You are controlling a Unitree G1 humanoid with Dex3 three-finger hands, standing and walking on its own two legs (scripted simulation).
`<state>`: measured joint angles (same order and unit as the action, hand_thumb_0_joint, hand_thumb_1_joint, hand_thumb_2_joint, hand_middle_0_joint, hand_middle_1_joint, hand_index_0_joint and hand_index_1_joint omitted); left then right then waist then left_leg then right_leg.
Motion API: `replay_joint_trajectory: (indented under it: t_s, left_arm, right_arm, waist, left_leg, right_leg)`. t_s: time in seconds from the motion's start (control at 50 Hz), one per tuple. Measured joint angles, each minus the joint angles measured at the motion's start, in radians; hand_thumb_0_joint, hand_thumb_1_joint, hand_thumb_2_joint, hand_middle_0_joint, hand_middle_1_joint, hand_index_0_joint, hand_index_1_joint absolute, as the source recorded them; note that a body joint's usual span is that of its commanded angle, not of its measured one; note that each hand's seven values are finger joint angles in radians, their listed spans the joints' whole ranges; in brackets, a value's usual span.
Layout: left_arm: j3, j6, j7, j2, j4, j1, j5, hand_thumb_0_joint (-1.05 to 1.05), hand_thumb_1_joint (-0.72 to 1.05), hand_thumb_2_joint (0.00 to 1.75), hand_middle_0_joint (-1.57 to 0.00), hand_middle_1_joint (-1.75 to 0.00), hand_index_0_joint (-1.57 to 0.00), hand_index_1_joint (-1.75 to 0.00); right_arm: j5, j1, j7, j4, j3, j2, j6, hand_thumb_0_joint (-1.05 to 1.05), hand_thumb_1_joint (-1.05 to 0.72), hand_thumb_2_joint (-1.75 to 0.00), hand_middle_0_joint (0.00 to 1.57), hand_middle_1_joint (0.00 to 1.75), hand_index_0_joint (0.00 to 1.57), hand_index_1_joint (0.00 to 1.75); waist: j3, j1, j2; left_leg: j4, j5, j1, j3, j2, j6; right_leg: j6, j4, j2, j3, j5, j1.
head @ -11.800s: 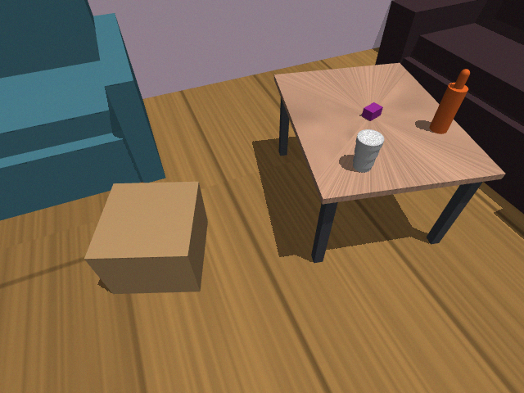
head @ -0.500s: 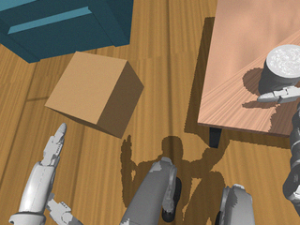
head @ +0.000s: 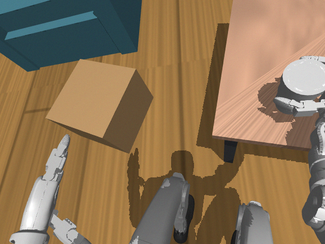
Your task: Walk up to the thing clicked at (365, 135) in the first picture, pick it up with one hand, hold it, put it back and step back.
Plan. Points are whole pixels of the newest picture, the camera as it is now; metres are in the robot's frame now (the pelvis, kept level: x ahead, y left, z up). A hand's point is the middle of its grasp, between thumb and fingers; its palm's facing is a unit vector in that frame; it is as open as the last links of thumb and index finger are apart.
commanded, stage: settle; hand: right
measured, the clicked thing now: (296, 91) +0.52 -0.15 -0.05
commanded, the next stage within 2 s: lift in 1.00 s
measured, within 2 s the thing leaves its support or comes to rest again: leaves its support in 0.32 s
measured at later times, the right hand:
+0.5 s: hand (309, 84) +0.51 -0.16 +0.00, palm faces +0.08 +1.00 -0.01, open 11.0 cm
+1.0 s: hand (317, 68) +0.52 -0.16 +0.04, palm faces +0.08 +1.00 -0.01, open 11.1 cm
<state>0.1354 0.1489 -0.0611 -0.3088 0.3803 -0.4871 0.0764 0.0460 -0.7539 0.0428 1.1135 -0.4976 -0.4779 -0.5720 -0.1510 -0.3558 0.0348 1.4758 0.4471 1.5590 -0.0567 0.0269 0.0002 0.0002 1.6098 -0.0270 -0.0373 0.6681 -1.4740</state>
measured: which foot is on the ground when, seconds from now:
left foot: down 0.00-1.00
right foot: down 0.00-1.00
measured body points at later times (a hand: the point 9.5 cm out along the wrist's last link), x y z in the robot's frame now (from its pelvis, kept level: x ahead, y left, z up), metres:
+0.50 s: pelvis +0.00 +0.00 +0.02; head +0.17 -0.06 +0.43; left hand +0.17 +0.26 +0.10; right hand +0.50 -0.22 +0.00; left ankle +0.11 +0.13 -0.54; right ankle +0.03 -0.12 -0.54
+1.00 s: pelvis +0.02 +0.00 +0.05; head +0.18 -0.05 +0.46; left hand +0.18 +0.27 +0.10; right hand +0.51 -0.22 +0.04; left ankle +0.11 +0.13 -0.54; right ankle +0.03 -0.12 -0.54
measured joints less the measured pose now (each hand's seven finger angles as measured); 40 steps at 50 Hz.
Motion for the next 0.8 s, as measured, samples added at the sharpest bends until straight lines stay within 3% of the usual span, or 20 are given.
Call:
replay_joint_trajectory:
  t_s: [0.06,0.28,0.46,0.8]
  left_arm:
    - [-0.005,0.001,0.002,0.005,-0.015,-0.002,0.001,-0.01,-0.54,0.06,-0.06,-0.05,-0.05,-0.05]
    - [-0.02,-0.003,0.006,-0.001,-0.021,0.015,0.004,-0.01,-0.55,0.06,-0.07,-0.05,-0.06,-0.06]
    - [-0.026,-0.006,0.011,0.012,-0.064,0.01,0.002,-0.01,-0.56,0.07,-0.07,-0.05,-0.06,-0.06]
    - [-0.041,-0.027,0.02,0.02,-0.133,0.037,0.001,-0.01,-0.55,0.06,-0.07,-0.05,-0.06,-0.06]
  right_arm:
    - [0.0,0.018,0.001,-0.02,0.005,0.014,0.007,-0.04,0.33,-0.73,0.75,0.77,0.74,0.78]
    - [0.003,0.022,0.007,-0.013,0.011,0.009,0.011,-0.05,0.42,-0.87,0.71,0.91,0.7,0.94]
    - [-0.005,0.022,-0.002,-0.023,0.04,0.022,0.027,-0.05,0.44,-0.91,0.7,0.95,0.68,0.98]
    - [-0.017,-0.008,0.007,0.007,0.048,0.031,0.043,-0.05,0.45,-0.92,0.69,0.98,0.66,1.01]
  waist:
    - [-0.003,0.006,-0.001]
    - [0.003,0.007,0.002]
    - [-0.002,0.019,0.005]
    - [0.004,0.048,-0.006]
  left_leg:
    - [-0.005,0.001,-0.006,-0.001,0.001,0.001]
    - [-0.013,0.0,-0.025,-0.002,-0.001,0.001]
    - [-0.062,-0.011,-0.078,-0.002,-0.003,-0.002]
    - [-0.138,-0.024,-0.165,0.009,-0.005,-0.008]
  right_leg:
    - [-0.001,-0.006,0.001,-0.001,-0.001,0.006]
    - [-0.001,-0.014,0.0,-0.002,-0.001,0.024]
    - [0.001,-0.061,-0.001,-0.001,-0.015,0.073]
    - [0.006,-0.145,0.0,0.011,-0.033,0.163]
